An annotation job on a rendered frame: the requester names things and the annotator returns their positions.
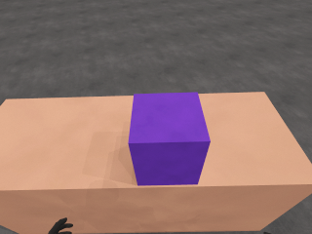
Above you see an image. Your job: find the pedestal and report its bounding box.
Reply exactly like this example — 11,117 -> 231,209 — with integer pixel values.
0,92 -> 312,234

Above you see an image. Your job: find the carton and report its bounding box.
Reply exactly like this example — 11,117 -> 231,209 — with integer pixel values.
128,92 -> 211,186

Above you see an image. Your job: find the robot left hand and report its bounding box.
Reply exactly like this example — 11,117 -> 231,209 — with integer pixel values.
48,217 -> 73,234

